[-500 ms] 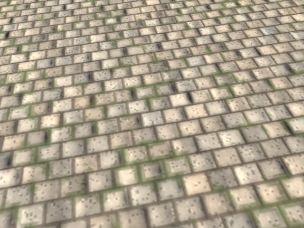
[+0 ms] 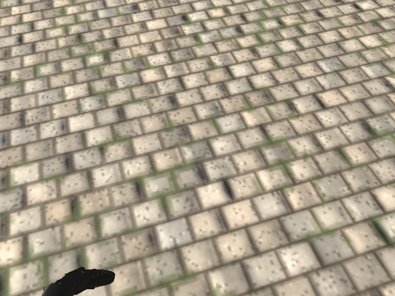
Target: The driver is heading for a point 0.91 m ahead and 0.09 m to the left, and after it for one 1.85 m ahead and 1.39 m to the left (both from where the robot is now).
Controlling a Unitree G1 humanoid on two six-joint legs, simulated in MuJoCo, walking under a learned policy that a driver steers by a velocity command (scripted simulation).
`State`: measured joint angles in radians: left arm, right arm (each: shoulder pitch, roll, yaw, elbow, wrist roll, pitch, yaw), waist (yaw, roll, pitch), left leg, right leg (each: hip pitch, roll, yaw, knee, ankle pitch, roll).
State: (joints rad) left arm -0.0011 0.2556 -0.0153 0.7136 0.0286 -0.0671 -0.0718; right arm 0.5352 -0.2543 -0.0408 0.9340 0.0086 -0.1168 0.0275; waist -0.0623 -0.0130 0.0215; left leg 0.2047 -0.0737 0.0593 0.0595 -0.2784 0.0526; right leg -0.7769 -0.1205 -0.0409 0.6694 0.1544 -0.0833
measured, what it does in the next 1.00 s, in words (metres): walks ahead, turning left: right foot, then left foot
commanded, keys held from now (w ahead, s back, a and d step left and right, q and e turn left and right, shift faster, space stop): w+shift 0.26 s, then w+q+shift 0.64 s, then w+shift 0.02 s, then w+q+shift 0.08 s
